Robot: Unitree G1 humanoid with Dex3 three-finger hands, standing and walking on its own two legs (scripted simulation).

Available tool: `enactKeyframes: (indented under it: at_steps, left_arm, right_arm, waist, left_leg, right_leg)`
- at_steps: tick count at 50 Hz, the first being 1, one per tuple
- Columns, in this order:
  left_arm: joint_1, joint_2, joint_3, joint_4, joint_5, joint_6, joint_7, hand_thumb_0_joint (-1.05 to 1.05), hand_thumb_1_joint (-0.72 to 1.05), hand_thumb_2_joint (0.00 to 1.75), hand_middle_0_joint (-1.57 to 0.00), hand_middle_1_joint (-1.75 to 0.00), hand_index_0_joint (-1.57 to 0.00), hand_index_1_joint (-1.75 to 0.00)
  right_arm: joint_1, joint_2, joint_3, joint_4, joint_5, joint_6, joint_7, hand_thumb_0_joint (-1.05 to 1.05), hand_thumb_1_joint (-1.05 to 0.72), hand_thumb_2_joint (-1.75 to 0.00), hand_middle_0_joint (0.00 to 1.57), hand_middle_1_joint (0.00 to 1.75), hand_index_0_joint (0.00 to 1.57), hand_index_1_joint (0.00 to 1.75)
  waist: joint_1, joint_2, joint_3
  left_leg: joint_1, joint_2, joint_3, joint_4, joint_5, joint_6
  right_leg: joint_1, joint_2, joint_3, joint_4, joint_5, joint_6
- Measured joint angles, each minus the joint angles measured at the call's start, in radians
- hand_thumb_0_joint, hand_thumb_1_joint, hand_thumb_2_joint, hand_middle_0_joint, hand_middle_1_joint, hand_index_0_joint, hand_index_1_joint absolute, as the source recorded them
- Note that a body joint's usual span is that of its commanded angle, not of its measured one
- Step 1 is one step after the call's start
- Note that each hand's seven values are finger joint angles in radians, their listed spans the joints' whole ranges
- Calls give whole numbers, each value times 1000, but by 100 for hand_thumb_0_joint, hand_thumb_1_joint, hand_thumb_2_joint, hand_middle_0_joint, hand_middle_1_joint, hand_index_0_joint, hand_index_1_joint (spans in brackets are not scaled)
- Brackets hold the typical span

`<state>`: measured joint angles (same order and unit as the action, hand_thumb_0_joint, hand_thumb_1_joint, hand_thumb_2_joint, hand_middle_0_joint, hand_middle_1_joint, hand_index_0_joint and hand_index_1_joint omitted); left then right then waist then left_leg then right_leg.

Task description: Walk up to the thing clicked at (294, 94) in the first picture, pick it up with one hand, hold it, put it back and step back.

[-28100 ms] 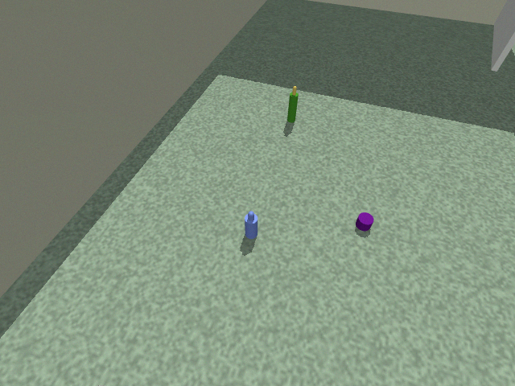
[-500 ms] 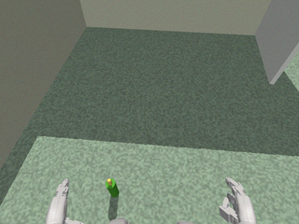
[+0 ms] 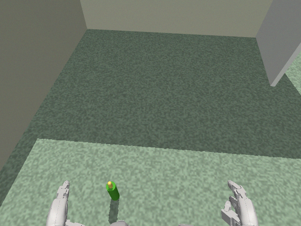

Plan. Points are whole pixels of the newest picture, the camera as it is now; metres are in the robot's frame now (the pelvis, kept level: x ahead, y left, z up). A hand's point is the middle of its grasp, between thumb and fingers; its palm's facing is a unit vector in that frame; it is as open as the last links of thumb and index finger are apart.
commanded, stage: stand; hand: left
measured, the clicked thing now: (112, 190) +0.39 +0.21 -0.60
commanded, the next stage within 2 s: none
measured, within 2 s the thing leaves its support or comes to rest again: neither
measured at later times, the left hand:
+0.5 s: hand out of the picture +0.14 +0.20 -0.09, palm faces -0.02 -0.94 -0.33, open 10.5 cm
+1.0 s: hand out of the picture +0.04 +0.26 -0.11, palm faces +0.01 -0.94 -0.34, open 7.4 cm
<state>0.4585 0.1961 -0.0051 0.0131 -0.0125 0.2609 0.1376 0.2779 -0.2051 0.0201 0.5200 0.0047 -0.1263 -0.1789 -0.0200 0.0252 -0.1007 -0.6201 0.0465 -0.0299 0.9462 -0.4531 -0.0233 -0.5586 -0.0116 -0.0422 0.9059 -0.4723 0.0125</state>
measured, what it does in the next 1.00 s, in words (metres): stands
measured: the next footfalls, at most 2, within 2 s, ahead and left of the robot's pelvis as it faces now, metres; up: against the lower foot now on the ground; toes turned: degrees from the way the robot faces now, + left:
none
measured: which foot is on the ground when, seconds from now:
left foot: down 0.00-1.00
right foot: down 0.00-1.00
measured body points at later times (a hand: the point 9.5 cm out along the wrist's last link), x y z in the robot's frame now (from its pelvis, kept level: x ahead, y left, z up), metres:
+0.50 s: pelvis -0.02 +0.00 +0.01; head +0.01 +0.01 +0.46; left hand +0.14 +0.25 -0.07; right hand +0.13 -0.25 -0.09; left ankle +0.01 +0.13 -0.69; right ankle -0.01 -0.13 -0.69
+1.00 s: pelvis -0.02 +0.02 +0.05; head -0.03 +0.02 +0.50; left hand +0.04 +0.31 -0.08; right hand +0.06 -0.26 -0.09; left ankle +0.01 +0.13 -0.69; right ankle -0.01 -0.13 -0.69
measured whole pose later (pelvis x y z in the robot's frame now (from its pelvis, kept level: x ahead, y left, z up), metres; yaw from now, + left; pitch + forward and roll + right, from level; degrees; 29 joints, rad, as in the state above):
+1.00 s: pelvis -0.02 +0.02 +0.05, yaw +0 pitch -4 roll +0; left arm 0.21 0.32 0.01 1.01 0.02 0.00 0.02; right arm 0.17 -0.29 -0.02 1.04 -0.03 -0.01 -0.01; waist 0.01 0.00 0.05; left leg -0.20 -0.01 0.01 0.50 -0.22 0.01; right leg -0.16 -0.06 -0.02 0.49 -0.25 0.04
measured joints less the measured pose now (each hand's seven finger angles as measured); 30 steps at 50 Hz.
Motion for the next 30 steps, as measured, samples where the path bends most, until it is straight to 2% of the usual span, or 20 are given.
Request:
enactKeyframes:
  at_steps: [10,14,19,21,23,26,30]
  left_arm:
    - [-2,3,-1,5,-1,-1,2,-1,-52,9,-8,-9,-9,-9]
    - [-6,3,-2,9,0,-8,3,-1,-37,24,-13,-17,-14,-18]
    - [3,2,-6,-1,0,-14,2,-1,-7,52,-17,-25,-18,-25]
    - [-52,22,-15,112,46,-93,-30,0,7,63,-18,-26,-19,-27]
    - [-124,54,-17,270,73,-152,-68,0,22,71,-19,-27,-19,-28]
    - [-183,90,-4,443,73,-200,-103,0,44,79,-20,-29,-20,-29]
    - [-197,119,17,596,61,-233,-117,0,66,85,-20,-29,-21,-30]
  right_arm:
    - [-1,-1,2,-3,0,-1,-1,1,-90,-90,20,30,21,30]
    - [-1,0,4,-3,-1,-4,1,1,-90,-90,20,30,21,30]
    - [0,0,6,-3,-1,-7,1,1,-90,-89,20,30,21,30]
    - [-30,-9,-2,57,-53,6,34,1,-90,-89,20,30,21,30]
    - [-67,-30,1,144,-84,48,83,1,-90,-89,20,30,21,30]
    - [-88,-54,-12,228,-81,86,136,1,-90,-89,20,30,21,30]
    - [-78,-84,-41,290,-67,97,166,1,-90,-89,20,30,21,30]
  waist:
    - [0,3,5]
    - [2,3,9]
    - [3,2,12]
    - [11,-8,53]
    - [22,-29,77]
    - [30,-47,100]
    - [31,-47,114]
  left_leg:
    - [1,-2,0,-1,10,0]
    - [-5,-2,-1,-2,16,1]
    - [-10,-2,1,-2,19,1]
    - [32,-11,4,-19,27,5]
    - [75,-23,14,-50,41,10]
    - [126,-33,22,-92,58,13]
    - [181,-34,27,-146,77,17]
  right_leg:
    - [0,-1,0,2,8,-1]
    - [-6,-2,0,2,13,-1]
    - [-13,-2,1,4,16,-1]
    - [25,-10,3,-3,17,-3]
    - [58,-23,12,-14,20,-4]
    - [101,-33,19,-40,30,-1]
    - [155,-33,22,-98,53,6]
